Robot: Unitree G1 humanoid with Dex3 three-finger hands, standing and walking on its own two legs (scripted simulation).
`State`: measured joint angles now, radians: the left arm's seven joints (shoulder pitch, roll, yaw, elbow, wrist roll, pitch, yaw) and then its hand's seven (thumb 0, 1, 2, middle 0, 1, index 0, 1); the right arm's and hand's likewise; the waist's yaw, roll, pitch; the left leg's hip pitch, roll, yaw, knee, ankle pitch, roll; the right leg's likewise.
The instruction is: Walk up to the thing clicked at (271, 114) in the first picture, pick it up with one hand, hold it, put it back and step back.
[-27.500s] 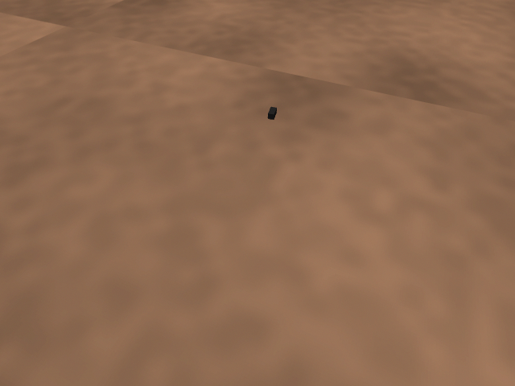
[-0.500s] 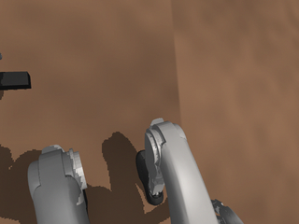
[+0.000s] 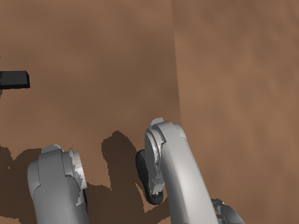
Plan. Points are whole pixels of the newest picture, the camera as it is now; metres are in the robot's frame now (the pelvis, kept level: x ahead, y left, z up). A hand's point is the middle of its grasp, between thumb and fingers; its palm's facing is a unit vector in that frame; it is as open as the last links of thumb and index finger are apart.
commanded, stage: rise first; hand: left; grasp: from above
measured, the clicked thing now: (11, 80) +0.53 +0.29 -0.30
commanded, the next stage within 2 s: approach in 0.40 s
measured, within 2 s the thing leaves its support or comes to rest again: neither
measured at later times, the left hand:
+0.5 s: hand out of the picture +0.49 +0.32 -0.17, palm faces -0.44 -0.03 -0.90, open 12.3 cm
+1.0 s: hand out of the picture +0.54 +0.27 -0.15, palm faces -0.39 +0.02 -0.92, open 12.4 cm
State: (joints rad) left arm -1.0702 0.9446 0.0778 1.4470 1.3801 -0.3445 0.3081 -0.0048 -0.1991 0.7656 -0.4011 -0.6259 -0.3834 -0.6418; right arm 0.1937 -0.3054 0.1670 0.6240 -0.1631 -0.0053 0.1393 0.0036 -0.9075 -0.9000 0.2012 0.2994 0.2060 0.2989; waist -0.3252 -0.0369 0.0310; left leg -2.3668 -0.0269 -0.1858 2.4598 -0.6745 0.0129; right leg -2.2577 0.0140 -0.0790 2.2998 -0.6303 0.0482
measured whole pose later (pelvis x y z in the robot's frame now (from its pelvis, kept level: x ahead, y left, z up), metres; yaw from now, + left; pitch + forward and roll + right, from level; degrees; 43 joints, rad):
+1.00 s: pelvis +0.00 +0.00 +0.01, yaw +0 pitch +35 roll -13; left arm -1.19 0.87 0.01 1.48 1.39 -0.22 0.33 0.00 -0.24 0.81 -0.40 -0.64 -0.37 -0.67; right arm 0.23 -0.30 0.18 0.61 -0.15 0.00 0.14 0.00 -0.92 -0.90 0.20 0.30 0.20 0.30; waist -0.39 0.01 0.01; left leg -2.37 -0.02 -0.17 2.43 -0.68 0.02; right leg -2.28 0.02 -0.07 2.28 -0.63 0.05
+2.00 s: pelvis +0.00 +0.00 -0.01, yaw -1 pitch +31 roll -14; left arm -1.17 1.00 0.01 1.59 1.41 -0.34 0.43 -0.01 -0.27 0.83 -0.36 -0.65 -0.33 -0.68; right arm 0.20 -0.32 0.27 0.61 -0.20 -0.04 0.11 0.00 -0.91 -0.90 0.20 0.30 0.21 0.30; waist -0.41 -0.10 0.12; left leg -2.38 -0.02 -0.21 2.50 -0.68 0.01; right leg -2.27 0.03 -0.10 2.32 -0.61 0.06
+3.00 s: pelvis +0.00 +0.01 -0.01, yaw -5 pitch +29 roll -17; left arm -1.17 1.08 0.02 1.69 1.39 -0.26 0.55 0.00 -0.21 0.77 -0.39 -0.64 -0.36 -0.66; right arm 0.14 -0.33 0.36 0.57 -0.23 -0.14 0.15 0.00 -0.91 -0.91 0.20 0.30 0.20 0.30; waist -0.46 -0.13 0.18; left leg -2.38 0.00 -0.24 2.54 -0.70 0.03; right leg -2.25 0.05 -0.13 2.31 -0.61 0.07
